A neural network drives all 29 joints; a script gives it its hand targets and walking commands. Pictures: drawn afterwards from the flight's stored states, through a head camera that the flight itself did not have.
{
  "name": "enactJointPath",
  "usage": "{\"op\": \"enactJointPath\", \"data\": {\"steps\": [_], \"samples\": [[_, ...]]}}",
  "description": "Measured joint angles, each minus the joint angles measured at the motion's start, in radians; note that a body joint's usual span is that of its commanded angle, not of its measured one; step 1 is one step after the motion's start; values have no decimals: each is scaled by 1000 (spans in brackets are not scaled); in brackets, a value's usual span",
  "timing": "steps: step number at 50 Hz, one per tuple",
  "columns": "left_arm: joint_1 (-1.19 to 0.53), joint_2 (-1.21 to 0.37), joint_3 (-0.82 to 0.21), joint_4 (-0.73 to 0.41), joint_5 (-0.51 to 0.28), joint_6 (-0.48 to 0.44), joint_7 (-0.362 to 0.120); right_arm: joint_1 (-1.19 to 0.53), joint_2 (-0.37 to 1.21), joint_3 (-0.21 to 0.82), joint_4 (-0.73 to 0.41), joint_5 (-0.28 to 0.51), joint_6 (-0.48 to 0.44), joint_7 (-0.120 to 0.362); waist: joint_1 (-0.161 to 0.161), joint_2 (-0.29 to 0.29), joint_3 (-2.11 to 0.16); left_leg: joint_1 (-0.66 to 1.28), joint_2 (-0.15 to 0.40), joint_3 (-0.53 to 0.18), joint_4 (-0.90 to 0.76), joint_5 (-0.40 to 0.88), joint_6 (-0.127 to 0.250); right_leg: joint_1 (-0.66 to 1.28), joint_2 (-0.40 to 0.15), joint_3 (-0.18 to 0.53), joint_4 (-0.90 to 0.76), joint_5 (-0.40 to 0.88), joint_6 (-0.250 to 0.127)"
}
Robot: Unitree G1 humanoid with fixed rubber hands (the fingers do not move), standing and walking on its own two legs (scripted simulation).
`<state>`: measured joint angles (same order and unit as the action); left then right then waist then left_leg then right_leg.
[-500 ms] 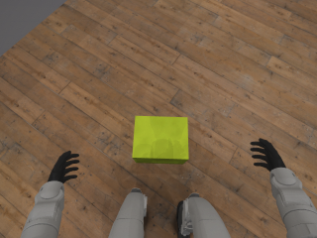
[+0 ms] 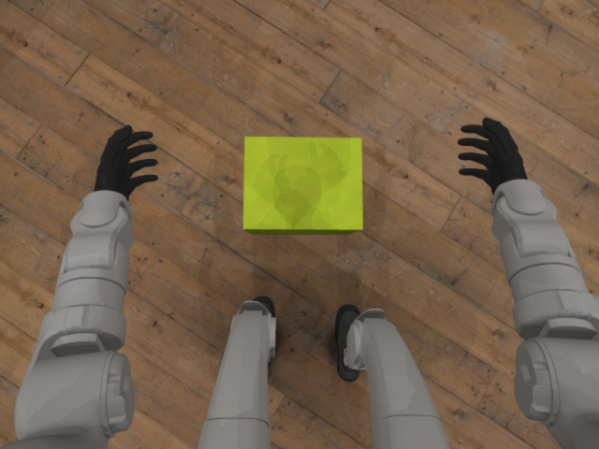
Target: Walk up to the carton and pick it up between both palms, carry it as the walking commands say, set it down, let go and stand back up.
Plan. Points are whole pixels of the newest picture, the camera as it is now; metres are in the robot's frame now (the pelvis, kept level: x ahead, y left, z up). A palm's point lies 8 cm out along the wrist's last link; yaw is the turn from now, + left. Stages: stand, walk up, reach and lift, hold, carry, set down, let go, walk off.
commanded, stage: reach and lift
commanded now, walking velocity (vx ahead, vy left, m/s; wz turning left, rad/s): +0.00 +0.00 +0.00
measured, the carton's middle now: (301, 190) +0.49 +0.01 -0.58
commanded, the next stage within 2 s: none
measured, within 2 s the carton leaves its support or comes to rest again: neither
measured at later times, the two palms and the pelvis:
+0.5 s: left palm (145, 129) +0.50 +0.25 -0.17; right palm (462, 115) +0.53 -0.21 -0.15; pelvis +0.01 -0.01 -0.02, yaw +0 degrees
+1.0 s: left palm (180, 163) +0.49 +0.25 -0.32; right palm (424, 157) +0.51 -0.21 -0.30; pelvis -0.07 +0.00 -0.14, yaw -2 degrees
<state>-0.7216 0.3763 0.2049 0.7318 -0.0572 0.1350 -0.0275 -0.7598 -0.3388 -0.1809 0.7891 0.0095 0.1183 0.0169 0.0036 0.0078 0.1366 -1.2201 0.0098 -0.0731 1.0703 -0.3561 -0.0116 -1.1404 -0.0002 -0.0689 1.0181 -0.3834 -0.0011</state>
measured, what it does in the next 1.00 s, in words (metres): lowers itself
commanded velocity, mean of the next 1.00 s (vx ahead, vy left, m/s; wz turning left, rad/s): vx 0.00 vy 0.00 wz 0.00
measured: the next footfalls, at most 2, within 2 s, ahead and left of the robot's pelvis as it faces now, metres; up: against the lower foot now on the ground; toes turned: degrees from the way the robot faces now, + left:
none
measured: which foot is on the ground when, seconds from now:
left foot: down 0.00-1.00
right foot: down 0.00-1.00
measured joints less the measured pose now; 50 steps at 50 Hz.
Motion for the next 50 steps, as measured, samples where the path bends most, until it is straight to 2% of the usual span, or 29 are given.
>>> {"op": "enactJointPath", "data": {"steps": [11, 18, 30, 37, 43, 50], "samples": [[-248, 30, 53, 97, -2, 21, 0, -248, 0, -19, 47, 16, 25, 4, 0, 12, -3, -135, 0, 0, 3, 18, 0, -144, 0, 1, 20, 10, 0], [-357, 49, 74, 106, -2, 19, -4, -380, 0, -60, 49, 16, 32, 0, 0, 14, 10, -204, 0, 0, 3, 21, 0, -215, 0, 2, 23, 13, 0], [-406, 61, 98, 106, -2, -2, -19, -420, 0, -114, 49, 16, 32, -4, 0, -10, 104, -241, -5, 0, 22, 22, 0, -247, -2, 6, 37, 14, 0], [-475, 73, 98, 114, -2, -7, -19, -470, 0, -124, 58, 16, 32, -5, 0, -4, 100, -382, -7, 0, 164, -4, 1, -392, 0, 11, 182, 3, 0], [-587, 96, 98, 152, -1, 28, -15, -573, -3, -125, 82, 16, 36, -4, 0, 3, 114, -546, -9, 0, 353, -42, 10, -548, 1, 14, 365, -51, 16], [-753, 158, 70, 155, -26, 106, 28, -771, -71, -125, 100, 17, 103, -16, 5, 3, 383, -577, -11, 0, 539, -65, 10, -585, 1, 17, 566, -83, 16]]}}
